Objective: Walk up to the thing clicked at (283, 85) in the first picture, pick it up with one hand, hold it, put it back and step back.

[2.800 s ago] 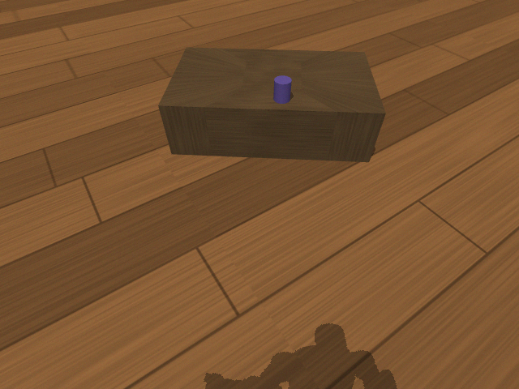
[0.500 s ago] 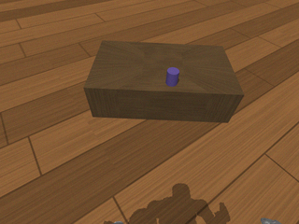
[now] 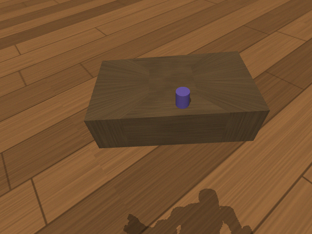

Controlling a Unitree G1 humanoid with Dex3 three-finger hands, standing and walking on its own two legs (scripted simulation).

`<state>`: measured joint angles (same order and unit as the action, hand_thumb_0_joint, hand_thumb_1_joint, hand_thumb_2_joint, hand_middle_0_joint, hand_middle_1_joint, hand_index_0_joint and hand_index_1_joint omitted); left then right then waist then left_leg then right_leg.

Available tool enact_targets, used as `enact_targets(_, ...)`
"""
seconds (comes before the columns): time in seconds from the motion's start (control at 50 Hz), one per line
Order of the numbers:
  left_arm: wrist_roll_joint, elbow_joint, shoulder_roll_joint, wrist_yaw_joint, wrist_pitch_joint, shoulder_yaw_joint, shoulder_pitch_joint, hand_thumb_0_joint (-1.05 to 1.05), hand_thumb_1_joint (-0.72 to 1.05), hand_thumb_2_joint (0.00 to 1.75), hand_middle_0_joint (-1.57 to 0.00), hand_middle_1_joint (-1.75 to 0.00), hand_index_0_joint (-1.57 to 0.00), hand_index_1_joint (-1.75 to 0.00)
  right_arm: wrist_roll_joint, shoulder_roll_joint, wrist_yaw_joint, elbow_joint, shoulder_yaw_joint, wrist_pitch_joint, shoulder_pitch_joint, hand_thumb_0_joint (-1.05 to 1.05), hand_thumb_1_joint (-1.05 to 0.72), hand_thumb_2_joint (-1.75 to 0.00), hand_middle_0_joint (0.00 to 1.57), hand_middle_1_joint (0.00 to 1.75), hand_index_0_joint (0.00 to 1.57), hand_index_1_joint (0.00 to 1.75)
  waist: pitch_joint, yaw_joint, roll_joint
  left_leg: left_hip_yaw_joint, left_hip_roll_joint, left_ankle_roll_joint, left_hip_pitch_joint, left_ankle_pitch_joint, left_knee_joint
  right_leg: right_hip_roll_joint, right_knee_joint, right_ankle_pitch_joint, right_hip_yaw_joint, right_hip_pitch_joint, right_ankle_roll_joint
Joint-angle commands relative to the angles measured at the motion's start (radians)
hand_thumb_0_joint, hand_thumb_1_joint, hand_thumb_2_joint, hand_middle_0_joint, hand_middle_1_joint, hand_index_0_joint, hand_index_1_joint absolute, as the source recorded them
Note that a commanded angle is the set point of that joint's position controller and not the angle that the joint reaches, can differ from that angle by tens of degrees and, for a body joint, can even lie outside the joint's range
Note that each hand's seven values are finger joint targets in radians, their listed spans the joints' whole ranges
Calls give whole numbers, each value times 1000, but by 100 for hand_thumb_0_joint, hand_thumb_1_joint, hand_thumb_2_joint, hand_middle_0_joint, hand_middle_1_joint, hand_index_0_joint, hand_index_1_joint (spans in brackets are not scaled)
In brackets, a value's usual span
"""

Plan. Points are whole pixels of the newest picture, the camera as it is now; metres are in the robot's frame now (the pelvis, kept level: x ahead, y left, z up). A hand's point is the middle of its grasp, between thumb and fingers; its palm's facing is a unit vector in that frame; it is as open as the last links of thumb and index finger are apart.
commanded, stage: walk up
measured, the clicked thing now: (182, 97) +0.94 -0.14 -0.37
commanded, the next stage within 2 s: none
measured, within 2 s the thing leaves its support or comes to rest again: neither
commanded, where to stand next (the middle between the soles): +0.34 +0.07 m, yaw -1 degrees
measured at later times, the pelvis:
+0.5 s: pelvis +0.16 +0.08 +0.01, yaw +1 degrees
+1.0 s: pelvis +0.27 +0.08 -0.01, yaw -1 degrees
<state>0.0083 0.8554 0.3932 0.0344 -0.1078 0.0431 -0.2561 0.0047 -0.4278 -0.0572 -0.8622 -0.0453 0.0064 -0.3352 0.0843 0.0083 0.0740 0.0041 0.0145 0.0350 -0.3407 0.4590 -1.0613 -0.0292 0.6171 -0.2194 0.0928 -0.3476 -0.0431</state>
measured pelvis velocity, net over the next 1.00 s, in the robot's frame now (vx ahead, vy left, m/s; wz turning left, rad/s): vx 0.27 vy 0.08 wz -0.01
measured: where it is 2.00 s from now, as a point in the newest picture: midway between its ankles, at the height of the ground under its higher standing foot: (152, 224)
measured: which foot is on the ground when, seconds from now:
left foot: up 0.00-0.30, down 0.32-0.74, up 0.76-0.98, down 1.00-1.00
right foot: down 0.00-0.34, up 0.36-0.72, down 0.74-1.00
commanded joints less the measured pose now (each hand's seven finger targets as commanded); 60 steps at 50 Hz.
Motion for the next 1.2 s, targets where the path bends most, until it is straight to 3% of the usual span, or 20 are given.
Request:
enact_targets(0.0,-12,-58,296,-28,-11,87,-74,0,90,90,-20,-30,-20,-30,1,-201,6,61,-65,35,-49,0,-90,-90,20,30,20,30,-28,-20,-210,76,67,-19,-236,-111,13,-252,-365,-94,-333,177,-156)
enact_targets(0.08,-2,-78,303,-22,-18,96,-81,0,90,90,-20,-30,-20,-30,18,-183,-18,70,-71,30,8,0,-90,-90,20,30,20,30,-27,-38,-209,17,87,-45,-214,-153,192,-247,-382,-165,-243,144,-190)
enact_targets(0.2,2,-80,325,-12,-11,97,-71,0,90,90,-20,-30,-20,-30,17,-170,-37,91,-79,47,107,0,-90,-90,20,30,20,30,-23,-48,-202,-47,80,-33,-72,-234,412,-238,-334,-223,-194,78,-160)
enact_targets(0.28,7,-81,287,-15,5,70,-28,0,90,90,-20,-30,-20,-30,25,-204,-21,37,-101,60,-44,0,-90,-90,20,30,20,30,-68,64,-97,-86,21,-9,230,-162,510,-179,-84,-175,-110,-74,-103)
enact_targets(0.3,12,-85,215,-14,7,46,-83,0,90,90,-20,-30,-20,-30,29,-272,-5,12,-122,68,-147,0,-90,-90,20,30,20,30,-135,107,123,106,116,35,388,26,628,-112,250,-63,-45,-167,-56)
enact_targets(0.32,-17,-87,153,-15,11,27,-103,0,90,90,-20,-30,-20,-30,29,-352,4,41,-135,77,-149,0,-90,-90,20,30,20,30,-108,93,302,584,353,126,437,181,834,74,474,-270,-10,-413,2)
enact_targets(0.34,-5,-62,265,-34,19,53,-69,0,90,90,-20,-30,-20,-30,-2,-370,4,51,-139,72,-120,0,-90,-90,20,30,20,30,-75,89,174,648,417,213,325,164,835,7,552,-324,-128,-384,-15)
enact_targets(0.38,-17,-27,260,-30,20,46,-109,0,90,90,-20,-30,-20,-30,-5,-279,16,84,-103,72,-17,0,-90,-90,20,30,20,30,-26,17,28,391,323,180,238,-59,787,-32,543,-203,-188,-338,-8)
enact_targets(0.44,-17,10,249,-13,23,53,-152,0,90,90,-20,-30,-20,-30,-2,-255,21,86,-87,78,21,0,-90,-90,20,30,20,30,-27,-1,112,198,260,173,154,-194,778,-69,395,-131,-128,-222,16)
enact_targets(0.54,1,-27,227,6,30,53,-58,0,90,90,-20,-30,-20,-30,6,-264,17,107,-90,76,-3,0,-90,-90,20,30,20,30,-6,32,102,148,258,209,156,-120,812,-69,201,-82,-66,-204,39)
enact_targets(0.66,6,0,169,-19,18,46,-81,0,90,90,-20,-30,-20,-30,-3,-223,30,118,-65,49,52,0,-90,-90,20,30,20,30,-61,-27,17,29,218,147,61,-511,566,17,-37,84,-4,87,17)
enact_targets(0.7,13,7,236,-38,4,67,-139,0,90,90,-20,-30,-20,-30,-19,-138,37,117,-29,48,23,0,-90,-90,20,30,20,30,-161,-65,-138,-51,116,59,9,-472,297,-47,-158,176,-126,291,-27)
enact_targets(0.72,14,-12,311,-46,-1,86,-159,0,90,90,-20,-30,-20,-30,-22,-89,39,128,-8,48,-18,0,-90,-90,20,30,20,30,-223,-64,-311,-88,28,8,-134,-149,97,-291,-222,234,-478,406,-113)
enact_targets(0.74,-4,-19,342,-46,7,83,-130,0,90,90,-20,-30,-20,-30,-17,-157,52,107,-29,29,-11,0,-90,-90,20,30,20,30,-189,-63,-242,-24,-13,0,-183,142,26,-393,-255,229,-625,355,-256)
enact_targets(0.76,-8,-25,340,-48,14,81,-114,0,90,90,-20,-30,-20,-30,-6,-189,63,91,-42,19,15,0,-90,-90,20,30,20,30,-136,-64,-195,22,22,-2,-204,207,-26,-400,-237,207,-617,277,-295)
enact_targets(0.86,11,-41,258,-53,35,46,28,0,90,90,-20,-30,-20,-30,-9,-159,55,-5,-37,15,-32,0,-90,-90,20,30,20,30,-101,-2,-256,-3,38,-24,-53,-6,188,-202,-197,209,-266,63,-163)
enact_targets(0.96,-8,-24,229,-44,68,32,105,0,90,90,-20,-30,-20,-30,-1,-137,65,-62,-35,27,12,0,-90,-90,20,30,20,30,-133,16,-227,-57,0,-24,171,-246,486,-175,-82,95,-209,-70,-106)
enact_targets(1.02,-21,17,185,-42,89,16,102,0,90,90,-20,-30,-20,-30,-2,-239,64,-40,-40,38,180,0,-90,-90,20,30,20,30,-68,-40,15,280,235,78,-46,-55,678,-39,-8,-228,-129,-3,3)
enact_targets(1.06,-11,65,190,-37,89,18,104,0,90,90,-20,-30,-20,-30,-1,-201,59,-62,-18,36,230,0,-90,-90,20,30,20,30,-54,-55,-16,210,192,55,-110,8,691,-37,-50,-175,-139,107,-1)
enact_targets(1.18,-19,145,190,-32,73,2,163,0,90,90,-20,-30,-20,-30,-5,-175,57,-138,10,45,255,0,-90,-90,20,30,20,30,-125,-31,31,135,136,5,66,-265,675,-80,-149,71,-150,154,8)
